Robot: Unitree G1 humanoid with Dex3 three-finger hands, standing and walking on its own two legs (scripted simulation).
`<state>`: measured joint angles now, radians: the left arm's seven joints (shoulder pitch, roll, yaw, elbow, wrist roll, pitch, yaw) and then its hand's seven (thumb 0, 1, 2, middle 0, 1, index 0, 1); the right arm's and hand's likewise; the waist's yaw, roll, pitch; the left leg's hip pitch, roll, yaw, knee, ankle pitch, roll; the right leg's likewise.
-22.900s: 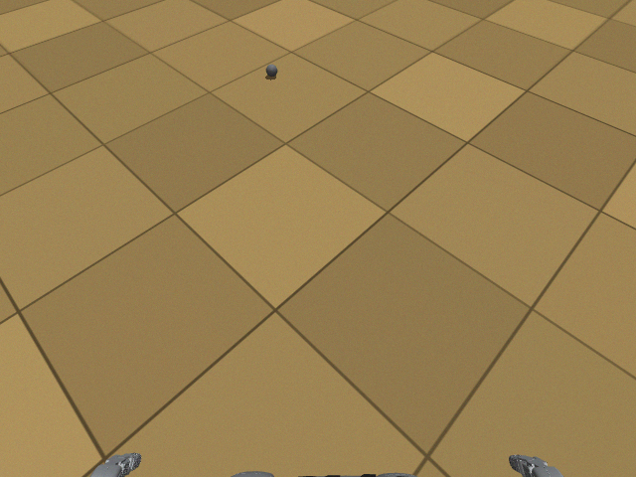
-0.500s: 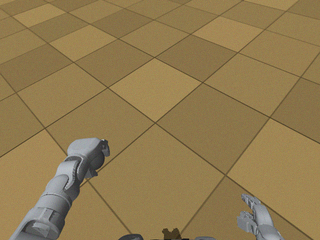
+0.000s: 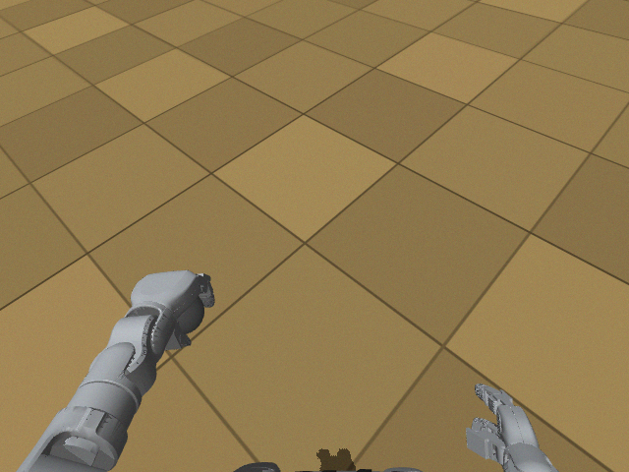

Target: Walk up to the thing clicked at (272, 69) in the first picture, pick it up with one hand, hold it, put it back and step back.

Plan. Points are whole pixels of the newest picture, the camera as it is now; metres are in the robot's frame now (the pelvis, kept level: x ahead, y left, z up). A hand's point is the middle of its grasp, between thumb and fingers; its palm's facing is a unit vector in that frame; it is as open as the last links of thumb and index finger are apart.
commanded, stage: crouch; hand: left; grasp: from above
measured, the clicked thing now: (181, 312) +0.32 +0.23 -0.04
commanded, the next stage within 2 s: none
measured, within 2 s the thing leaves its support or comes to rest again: neither
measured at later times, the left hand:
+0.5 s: hand (197, 347) +0.31 +0.23 -0.16, palm faces -0.45 +0.01 -0.89, open 8.4 cm
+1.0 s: hand (228, 371) +0.35 +0.24 -0.41, palm faces -0.46 +0.00 -0.89, open 8.4 cm
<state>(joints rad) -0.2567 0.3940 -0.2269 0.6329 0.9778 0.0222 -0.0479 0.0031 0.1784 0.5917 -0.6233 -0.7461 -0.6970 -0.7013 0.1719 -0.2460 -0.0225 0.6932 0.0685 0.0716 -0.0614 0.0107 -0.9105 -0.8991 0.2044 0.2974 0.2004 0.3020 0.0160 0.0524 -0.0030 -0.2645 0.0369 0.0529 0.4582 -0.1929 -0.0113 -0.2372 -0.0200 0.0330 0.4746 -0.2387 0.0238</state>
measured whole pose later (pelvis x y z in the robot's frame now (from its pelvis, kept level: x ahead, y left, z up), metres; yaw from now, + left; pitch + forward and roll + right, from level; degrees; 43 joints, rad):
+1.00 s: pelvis -0.06 +0.00 -0.27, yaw -1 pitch +35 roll -4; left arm -0.71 0.47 -0.01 1.23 1.19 -0.10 0.37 -0.01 0.17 0.56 -0.66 -0.71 -0.74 -0.68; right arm 0.20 -0.22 -0.05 0.75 -0.07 -0.04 0.02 0.01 -0.90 -0.89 0.21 0.30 0.20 0.30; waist -0.13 0.05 -0.20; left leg -1.84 0.05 -0.06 1.82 -0.59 -0.01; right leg -1.76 0.00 -0.01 1.81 -0.66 0.03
